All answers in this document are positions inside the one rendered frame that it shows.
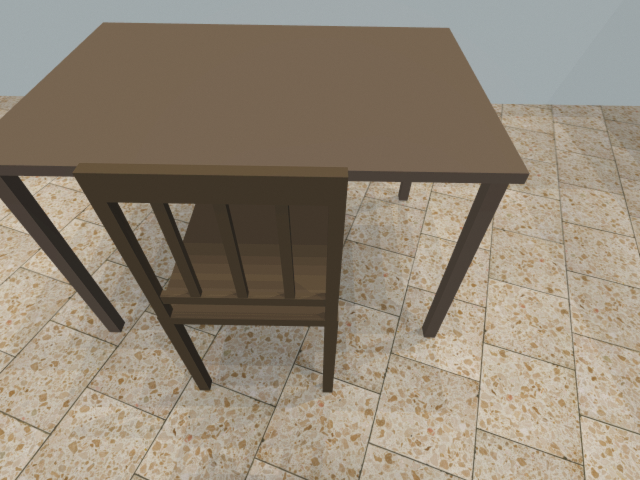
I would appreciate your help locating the chair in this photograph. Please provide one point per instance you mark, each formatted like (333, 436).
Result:
(263, 246)

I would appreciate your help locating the table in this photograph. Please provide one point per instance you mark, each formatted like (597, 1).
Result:
(393, 104)

